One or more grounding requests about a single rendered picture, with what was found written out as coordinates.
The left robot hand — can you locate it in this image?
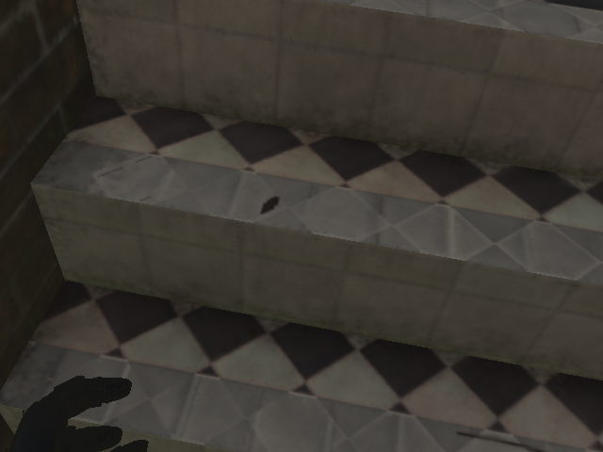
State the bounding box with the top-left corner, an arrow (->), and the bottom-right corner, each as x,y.
5,376 -> 149,452

